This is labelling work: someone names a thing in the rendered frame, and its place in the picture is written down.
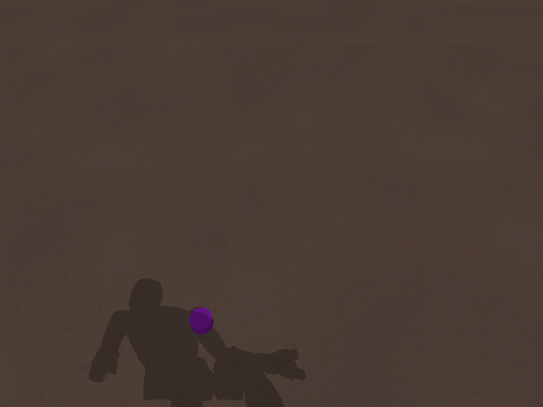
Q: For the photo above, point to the tin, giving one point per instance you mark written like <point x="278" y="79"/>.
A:
<point x="201" y="321"/>

